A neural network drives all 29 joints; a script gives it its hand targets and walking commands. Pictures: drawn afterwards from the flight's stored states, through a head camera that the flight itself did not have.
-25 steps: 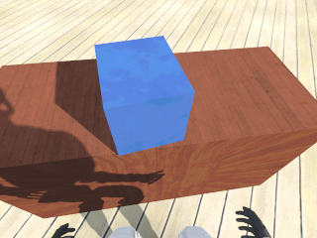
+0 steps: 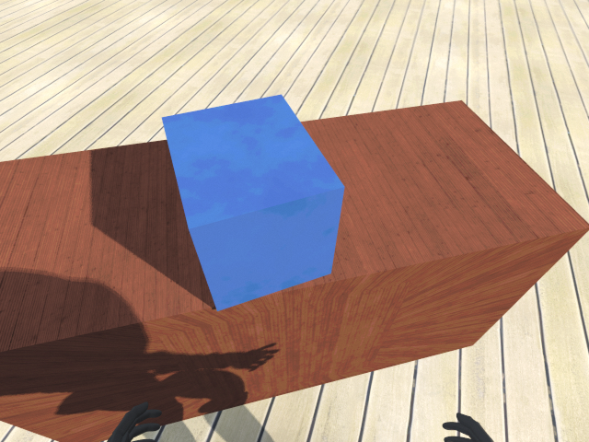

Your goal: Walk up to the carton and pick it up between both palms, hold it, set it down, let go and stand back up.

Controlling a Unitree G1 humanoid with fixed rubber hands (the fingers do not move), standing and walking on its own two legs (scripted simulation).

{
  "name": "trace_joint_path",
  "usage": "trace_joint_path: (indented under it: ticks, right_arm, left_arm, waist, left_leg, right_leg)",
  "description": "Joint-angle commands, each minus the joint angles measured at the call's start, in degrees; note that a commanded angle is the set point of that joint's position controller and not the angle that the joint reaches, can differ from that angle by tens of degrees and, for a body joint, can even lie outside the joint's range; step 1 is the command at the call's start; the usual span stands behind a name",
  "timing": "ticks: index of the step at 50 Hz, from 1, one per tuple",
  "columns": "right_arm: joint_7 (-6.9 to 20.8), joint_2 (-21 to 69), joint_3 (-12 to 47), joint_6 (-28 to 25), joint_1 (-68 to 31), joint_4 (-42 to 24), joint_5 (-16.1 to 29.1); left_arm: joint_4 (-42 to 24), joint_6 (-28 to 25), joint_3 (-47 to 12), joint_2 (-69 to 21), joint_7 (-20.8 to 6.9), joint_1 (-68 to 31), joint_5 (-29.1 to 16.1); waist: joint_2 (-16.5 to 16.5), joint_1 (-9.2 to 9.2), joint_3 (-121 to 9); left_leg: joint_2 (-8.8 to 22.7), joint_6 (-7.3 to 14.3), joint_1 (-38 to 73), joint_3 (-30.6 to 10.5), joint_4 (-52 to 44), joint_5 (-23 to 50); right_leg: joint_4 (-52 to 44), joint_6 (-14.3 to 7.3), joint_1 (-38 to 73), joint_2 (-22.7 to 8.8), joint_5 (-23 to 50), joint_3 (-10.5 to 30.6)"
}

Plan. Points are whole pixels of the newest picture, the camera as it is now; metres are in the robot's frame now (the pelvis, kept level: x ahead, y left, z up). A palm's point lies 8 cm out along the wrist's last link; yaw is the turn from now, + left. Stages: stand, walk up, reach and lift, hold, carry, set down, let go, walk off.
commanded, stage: walk up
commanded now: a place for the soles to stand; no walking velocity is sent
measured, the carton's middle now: (250, 199) +0.51 +0.08 +0.01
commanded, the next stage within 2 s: none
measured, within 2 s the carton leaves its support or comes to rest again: neither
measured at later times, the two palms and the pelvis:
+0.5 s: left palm out of the picture +0.13 +0.15 -0.12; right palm out of the picture +0.08 -0.39 -0.13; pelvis +0.05 -0.11 -0.03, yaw +5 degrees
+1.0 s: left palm out of the picture +0.09 +0.21 -0.13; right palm (486, 355) +0.26 -0.30 -0.10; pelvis +0.08 -0.08 -0.02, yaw +17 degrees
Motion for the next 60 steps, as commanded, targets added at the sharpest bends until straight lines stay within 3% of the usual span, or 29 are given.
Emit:
trace_joint_path:
  ticks: [1,2,3,4,5,7,12,17,19,20,21,22,23,24,27,36,40,43,44,45,46,47,48,49,52,54,57,58,60]
  right_arm:
    - [-0.4,-8.1,-2.5,-1.4,-1.2,-5.1,-0.1]
    - [-0.4,-8.2,-2.5,-1.4,-1.1,-5.0,-0.1]
    - [-1.8,-10.5,-5.7,-2.4,14.2,-2.3,-2.4]
    - [-2.9,-14.4,-6.7,-2.4,17.5,-0.4,-3.3]
    - [-4.0,-15.4,-7.5,-2.3,16.3,-0.4,-4.3]
    - [-5.1,-13.1,-7.3,-3.1,13.8,-1.0,-5.0]
    - [-4.5,-11.5,-7.3,-4.0,8.7,-1.3,-4.1]
    - [-3.4,-11.8,-7.9,-3.6,5.8,-2.8,-3.8]
    - [-2.5,-11.1,-7.5,-2.8,3.9,-4.3,-3.3]
    - [-2.1,-8.6,-6.5,-2.2,5.7,-4.3,-3.2]
    - [-1.7,-5.2,-5.1,-1.6,8.7,-4.8,-3.0]
    - [-1.6,-1.4,-3.5,-1.4,10.2,-7.0,-2.4]
    - [-2.3,-2.3,-4.2,-0.5,11.4,-8.1,-2.4]
    - [-2.8,-5.5,-5.5,0.3,13.1,-7.9,-2.0]
    - [-2.7,-8.1,-6.5,0.6,12.4,-6.5,-1.9]
    - [-0.7,-6.3,-6.3,1.7,6.0,-8.5,-2.4]
    - [0.1,-4.6,-5.8,0.9,3.3,-9.7,-1.6]
    - [0.2,-5.0,-6.5,-0.6,8.9,-7.6,-1.3]
    - [0.0,-6.9,-7.5,-1.1,9.8,-7.5,-1.4]
    - [-0.5,-10.3,-8.5,-1.6,8.8,-8.0,-1.5]
    - [-1.0,-14.0,-9.2,-1.8,7.3,-9.6,-1.8]
    - [-1.5,-15.7,-9.4,-1.5,7.5,-9.1,-0.8]
    - [-1.8,-14.0,-8.9,-1.2,3.7,-9.4,-0.7]
    - [-2.0,-12.4,-8.1,-1.1,1.8,-9.9,-0.6]
    - [-2.4,-10.5,-6.7,-0.9,0.9,-10.0,-1.7]
    - [-2.1,-9.5,-5.9,-0.5,0.7,-9.8,-1.9]
    - [-1.6,-8.0,-5.1,0.1,-3.0,-9.7,-0.7]
    - [-1.3,-6.4,-4.5,-0.1,-1.8,-9.8,-0.3]
    - [-0.9,-3.8,-3.6,0.0,1.8,-9.3,0.5]
  left_arm:
    - [-4.5,-1.4,2.5,7.3,0.3,0.5,0.1]
    - [-4.4,-1.4,2.5,7.3,0.3,0.6,0.1]
    - [-5.9,-0.4,4.7,10.3,-1.4,-1.2,4.4]
    - [-6.9,0.6,4.7,8.3,-1.7,-1.5,5.2]
    - [-6.7,1.5,4.4,7.2,-2.2,0.5,5.3]
    - [-7.3,2.0,4.7,7.4,-3.1,-1.4,4.3]
    - [-7.4,2.4,5.5,6.3,-4.6,-1.0,3.1]
    - [-6.0,1.3,5.3,5.1,-4.0,0.9,2.2]
    - [-3.0,0.4,5.7,5.4,-2.9,7.5,1.9]
    - [-1.0,0.0,6.6,6.8,-2.1,11.3,2.4]
    - [-0.4,-0.4,7.4,9.7,-1.2,13.6,2.6]
    - [-1.4,-0.7,8.1,15.4,-0.3,14.5,2.7]
    - [-2.7,-0.4,8.0,17.5,0.5,10.3,2.3]
    - [-2.7,-0.2,7.9,18.0,1.1,5.3,1.4]
    - [-2.5,-0.4,5.6,12.9,1.2,0.6,1.6]
    - [-0.9,-1.8,4.4,10.8,2.8,2.8,2.9]
    - [-1.6,-1.0,4.4,12.9,2.5,0.9,2.7]
    - [-2.5,0.2,4.0,13.8,1.8,-2.3,1.8]
    - [-2.3,0.7,3.2,11.6,1.5,-0.3,1.5]
    - [-3.1,0.9,2.1,8.3,1.0,1.2,0.8]
    - [-5.1,1.4,1.1,6.5,0.9,1.5,0.1]
    - [-4.8,2.8,2.2,8.5,1.5,0.2,-0.3]
    - [-4.2,3.5,2.9,9.8,1.5,-0.9,-0.3]
    - [-3.9,3.4,3.1,10.2,1.5,-1.6,-0.4]
    - [-2.4,1.9,2.5,8.2,1.6,3.1,0.1]
    - [-2.0,1.2,2.4,7.8,1.5,3.2,0.3]
    - [-1.5,0.1,2.4,7.1,1.1,4.9,0.2]
    - [-2.1,-0.3,2.8,9.2,1.2,4.5,1.0]
    - [-3.4,-0.3,3.8,13.2,1.4,-1.6,1.0]
  waist:
    - [0.6,0.47,-1.6]
    - [0.7,0.41,-1.6]
    - [-2.1,-2.85,-4.1]
    - [2.9,-3.15,0.3]
    - [3.2,-2.73,3.4]
    - [0.6,-2.34,6.6]
    - [9.0,-0.55,4.6]
    - [13.0,1.54,4.2]
    - [10.4,4.45,1.5]
    - [3.4,5.40,0.3]
    - [-4.5,5.62,-2.3]
    - [-15.7,6.62,-2.9]
    - [-10.9,4.15,1.8]
    - [-9.5,2.72,4.3]
    - [-7.7,0.70,9.1]
    - [-9.6,3.29,2.9]
    - [-11.7,3.30,-1.4]
    - [-10.3,-0.69,-5.7]
    - [-3.2,-0.99,-5.6]
    - [6.0,-1.45,-6.5]
    - [12.2,-0.98,-6.5]
    - [10.1,-2.64,-5.9]
    - [9.7,-1.66,-2.5]
    - [7.3,-1.39,1.0]
    - [11.4,0.49,-3.7]
    - [10.7,0.34,-6.0]
    - [9.7,3.10,-6.2]
    - [6.8,2.59,-7.6]
    - [-0.7,-0.09,-5.3]
  left_leg:
    - [6.5,1.9,0.9,-8.5,-10.0,-4.2]
    - [6.6,1.9,0.9,-8.4,-10.1,-4.5]
    - [12.0,6.6,9.4,-22.9,-15.9,-26.6]
    - [19.9,9.8,12.8,-34.3,-21.5,-35.9]
    - [24.2,12.4,14.3,-39.1,-22.5,-37.5]
    - [22.2,11.9,11.0,-36.8,-22.4,-31.8]
    - [15.9,10.4,3.3,-23.3,-22.2,-22.8]
    - [12.1,9.3,-5.6,-16.1,-16.5,-19.0]
    - [8.6,6.9,-12.9,-11.9,-7.5,-19.2]
    - [5.5,5.5,-17.3,-10.7,0.3,-19.9]
    - [0.4,2.8,-19.9,-7.3,11.1,-22.6]
    - [-4.4,-0.4,-22.6,-5.4,25.8,-23.4]
    - [-4.4,-1.4,-19.7,-11.2,33.5,-22.2]
    - [-2.7,-1.3,-18.0,-12.2,36.8,-20.8]
    - [-1.0,-2.3,-17.9,-14.2,37.0,-14.3]
    - [-2.3,-3.1,-18.9,-13.9,28.5,-11.1]
    - [-1.7,-2.2,-10.9,-9.4,15.2,-10.6]
    - [-3.4,-0.8,5.5,-5.6,0.1,2.4]
    - [-3.6,-0.1,10.0,-7.9,-3.6,7.8]
    - [2.5,2.7,12.4,-19.9,-5.5,11.1]
    - [13.1,8.5,10.3,-38.6,-8.5,11.8]
    - [16.2,15.2,-0.4,-43.6,-12.4,0.1]
    - [15.8,16.9,-5.0,-42.3,-13.8,-6.9]
    - [14.0,15.1,-4.2,-38.2,-13.1,-2.0]
    - [11.0,12.8,1.5,-32.7,-6.8,13.8]
    - [9.3,11.4,1.5,-29.6,-5.0,16.4]
    - [4.7,6.2,-4.1,-23.9,0.4,13.1]
    - [3.8,4.0,-6.4,-23.8,1.8,11.0]
    - [-3.1,-0.8,-6.2,-16.3,5.1,-3.4]
  right_leg:
    - [-5.8,-2.7,-2.8,-3.3,3.9,4.8]
    - [-5.8,-2.7,-2.8,-3.1,3.9,4.8]
    - [6.8,-2.8,-10.2,0.7,-15.1,-3.8]
    - [15.8,-1.8,-21.5,0.3,-19.6,-5.5]
    - [21.6,-1.7,-28.4,-3.6,-18.2,-3.0]
    - [25.4,-1.4,-31.1,-6.4,-9.7,-0.8]
    - [23.6,1.0,-21.3,-7.2,-5.5,-1.7]
    - [12.5,-0.6,-7.7,-6.7,-4.2,-3.4]
    - [4.5,-1.4,5.6,-3.5,2.6,-7.5]
    - [2.9,-1.5,12.0,-1.6,4.3,-7.4]
    - [-0.1,-1.2,15.9,-2.7,1.0,-4.5]
    - [-9.1,-5.0,11.3,-15.6,-12.1,15.1]
    - [-19.0,-8.9,-0.3,-23.9,-21.6,29.2]
    - [-24.0,-13.7,-6.8,-26.0,-30.5,31.1]
    - [-18.7,-12.8,-8.5,-21.3,-16.6,18.3]
    - [-10.6,-15.5,5.9,-22.9,19.6,6.9]
    - [-5.9,-13.2,5.1,-20.2,20.8,-2.5]
    - [4.8,-9.6,-2.8,-17.2,14.7,-8.7]
    - [11.1,-7.0,-7.2,-14.8,9.8,-10.7]
    - [19.8,-3.7,-12.5,-10.7,0.7,-12.3]
    - [26.6,-0.7,-18.9,-4.5,-20.0,-10.2]
    - [29.4,-0.7,-13.6,-5.1,-23.9,-3.9]
    - [30.7,-0.3,-12.7,-6.4,-21.5,-3.0]
    - [30.3,-0.5,-15.0,-5.9,-18.5,-2.4]
    - [22.3,-0.4,-13.3,-5.5,-15.8,-2.3]
    - [14.0,-0.4,-8.1,-4.4,-14.0,-3.7]
    - [-5.1,-1.9,4.0,-2.6,4.9,-4.6]
    - [-5.5,-3.1,7.5,-5.4,8.2,-0.7]
    - [-11.5,-7.3,0.0,-14.8,-4.0,11.0]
